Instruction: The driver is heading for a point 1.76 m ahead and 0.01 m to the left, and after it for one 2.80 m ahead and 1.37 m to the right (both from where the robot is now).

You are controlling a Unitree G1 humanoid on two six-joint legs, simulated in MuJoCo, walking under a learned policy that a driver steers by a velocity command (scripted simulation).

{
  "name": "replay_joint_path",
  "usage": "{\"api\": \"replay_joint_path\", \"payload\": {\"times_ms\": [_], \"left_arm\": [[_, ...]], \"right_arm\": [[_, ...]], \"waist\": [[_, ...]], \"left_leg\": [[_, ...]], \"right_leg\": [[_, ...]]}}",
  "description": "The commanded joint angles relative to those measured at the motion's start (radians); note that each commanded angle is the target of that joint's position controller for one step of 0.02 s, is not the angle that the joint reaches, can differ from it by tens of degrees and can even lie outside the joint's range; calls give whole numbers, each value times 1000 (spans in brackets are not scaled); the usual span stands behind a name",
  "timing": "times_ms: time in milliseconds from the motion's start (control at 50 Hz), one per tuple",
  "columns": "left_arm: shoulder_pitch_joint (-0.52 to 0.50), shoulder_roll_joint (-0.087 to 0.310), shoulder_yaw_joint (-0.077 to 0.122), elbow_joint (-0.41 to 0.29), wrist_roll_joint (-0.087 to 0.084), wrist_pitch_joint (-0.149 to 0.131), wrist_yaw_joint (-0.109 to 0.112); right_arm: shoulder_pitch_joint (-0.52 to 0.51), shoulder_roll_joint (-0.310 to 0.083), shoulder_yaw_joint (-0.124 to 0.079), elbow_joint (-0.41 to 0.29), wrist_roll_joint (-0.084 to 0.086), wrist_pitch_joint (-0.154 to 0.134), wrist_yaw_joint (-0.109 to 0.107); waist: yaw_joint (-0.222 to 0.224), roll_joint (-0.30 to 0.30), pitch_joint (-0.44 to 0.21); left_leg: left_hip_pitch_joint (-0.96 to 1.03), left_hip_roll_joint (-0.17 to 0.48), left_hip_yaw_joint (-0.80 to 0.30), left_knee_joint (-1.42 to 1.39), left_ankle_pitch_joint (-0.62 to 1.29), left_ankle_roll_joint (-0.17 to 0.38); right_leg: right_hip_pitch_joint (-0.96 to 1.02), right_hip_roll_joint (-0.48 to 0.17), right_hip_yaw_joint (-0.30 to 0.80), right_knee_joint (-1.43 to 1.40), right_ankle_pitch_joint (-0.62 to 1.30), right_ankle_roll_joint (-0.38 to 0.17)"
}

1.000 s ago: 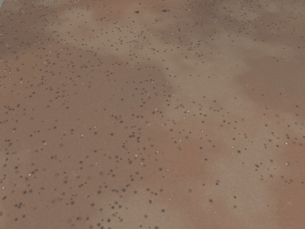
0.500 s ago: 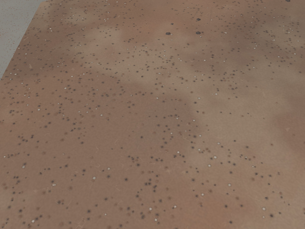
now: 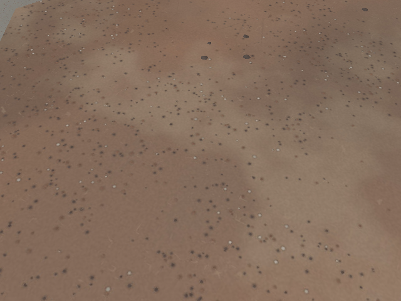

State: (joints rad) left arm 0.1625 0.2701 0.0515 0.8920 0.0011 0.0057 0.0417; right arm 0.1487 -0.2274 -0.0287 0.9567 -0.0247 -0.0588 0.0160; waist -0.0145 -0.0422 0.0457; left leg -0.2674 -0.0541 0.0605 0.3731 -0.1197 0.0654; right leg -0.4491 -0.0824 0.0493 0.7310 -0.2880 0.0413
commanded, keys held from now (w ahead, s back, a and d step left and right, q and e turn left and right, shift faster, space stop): no key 1.00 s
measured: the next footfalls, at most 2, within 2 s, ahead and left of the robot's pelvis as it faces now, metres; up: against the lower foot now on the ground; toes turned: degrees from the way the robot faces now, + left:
right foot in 0.08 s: +0.10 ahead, -0.16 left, +0.00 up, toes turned +0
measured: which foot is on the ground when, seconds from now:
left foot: down 0.00-1.00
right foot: up 0.00-0.06, down 0.08-1.00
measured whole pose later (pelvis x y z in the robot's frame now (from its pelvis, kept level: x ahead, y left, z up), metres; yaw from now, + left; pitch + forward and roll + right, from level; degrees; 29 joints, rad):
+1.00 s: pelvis +0.05 -0.02 +0.00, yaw +0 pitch -2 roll +0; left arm 0.18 0.22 0.04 1.12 0.00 0.01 0.05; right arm 0.19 -0.22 -0.02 1.11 0.00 0.00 -0.03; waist 0.00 0.00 0.04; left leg -0.17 0.00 0.04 0.46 -0.26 0.01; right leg -0.19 -0.02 0.00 0.46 -0.24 0.02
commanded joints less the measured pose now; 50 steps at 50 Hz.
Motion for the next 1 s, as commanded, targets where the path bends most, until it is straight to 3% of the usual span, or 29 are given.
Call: {"api": "replay_joint_path", "payload": {"times_ms": [20,60,80,100,120,140,160,240,400,660,1000], "left_arm": [[85,76,20,-7,2,15,3],[71,68,20,0,14,11,1],[60,82,21,-3,23,8,2],[54,124,26,-9,22,5,6],[22,171,38,5,5,5,5],[15,118,33,12,2,1,-3],[13,82,22,19,9,-5,-7],[11,85,20,52,5,-27,-10],[2,85,15,102,1,-20,-4],[-10,69,9,159,2,-6,0],[33,49,-1,212,2,-4,7]], "right_arm": [[-70,-157,-27,-47,7,2,-12],[-74,-133,-16,-36,19,12,-14],[-40,-110,-7,-20,18,14,-14],[-2,-101,-5,-12,6,13,-13],[57,-100,-9,-4,10,16,-14],[18,-110,-8,-2,7,23,-21],[-6,-119,-11,-4,11,31,-26],[-4,-118,-12,14,12,46,-35],[-9,-118,-17,54,21,59,-39],[12,-121,-15,104,21,63,-49],[70,-92,-6,135,20,56,-53]], "waist": [[40,132,-129],[55,112,-85],[50,86,-65],[17,26,-58],[-40,-81,-51],[-6,-66,-44],[2,-41,-41],[4,-28,-74],[12,30,-84],[13,38,-45],[15,43,-10]], "left_leg": [[-44,259,-170,-139,88,144],[-75,219,-173,-124,-130,95],[-84,189,-170,-106,-191,52],[-98,141,-144,-60,-227,14],[-75,78,-90,-63,-214,-12],[4,67,-61,-35,-169,-28],[29,72,-60,-18,-137,-27],[76,85,-65,12,15,-19],[111,91,-61,32,112,-28],[97,95,-63,15,50,-36],[64,94,-67,-15,-57,-34]], "right_leg": [[229,3,-15,-99,78,-9],[298,17,-31,-250,156,-29],[328,-13,2,-317,234,-41],[352,-65,47,-324,339,-61],[301,-56,42,-306,238,-85],[224,-28,31,-330,121,-76],[205,-17,23,-345,117,-59],[252,-2,4,-315,284,-44],[285,11,-11,-300,347,-56],[281,32,-29,-323,262,-51],[251,43,-37,-343,157,-42]]}}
